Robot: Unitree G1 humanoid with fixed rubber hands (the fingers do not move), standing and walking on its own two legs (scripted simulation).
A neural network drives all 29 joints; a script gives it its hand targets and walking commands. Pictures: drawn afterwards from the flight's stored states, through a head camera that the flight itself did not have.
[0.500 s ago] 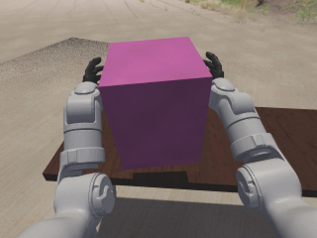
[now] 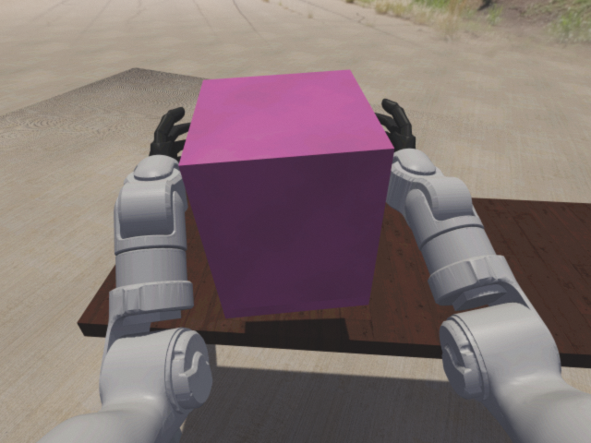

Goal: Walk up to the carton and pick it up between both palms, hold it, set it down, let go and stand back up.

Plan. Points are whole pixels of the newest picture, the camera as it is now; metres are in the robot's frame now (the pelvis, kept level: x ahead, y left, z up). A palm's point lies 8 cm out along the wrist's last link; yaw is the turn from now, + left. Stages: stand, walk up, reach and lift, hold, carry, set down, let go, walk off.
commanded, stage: hold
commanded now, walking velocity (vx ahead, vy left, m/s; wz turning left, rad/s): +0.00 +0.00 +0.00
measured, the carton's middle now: (287, 194) +0.38 +0.00 +0.21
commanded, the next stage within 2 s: none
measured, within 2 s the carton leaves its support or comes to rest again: neither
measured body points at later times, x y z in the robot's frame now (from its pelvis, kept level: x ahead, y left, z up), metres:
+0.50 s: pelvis +0.00 +0.00 +0.00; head -0.07 +0.02 +0.44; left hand +0.39 +0.15 +0.26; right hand +0.39 -0.14 +0.26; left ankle +0.01 +0.12 -0.75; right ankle +0.02 -0.11 -0.75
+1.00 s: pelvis +0.00 +0.00 +0.00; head -0.07 +0.02 +0.44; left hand +0.39 +0.15 +0.26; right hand +0.39 -0.14 +0.26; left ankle +0.01 +0.12 -0.75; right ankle +0.02 -0.11 -0.75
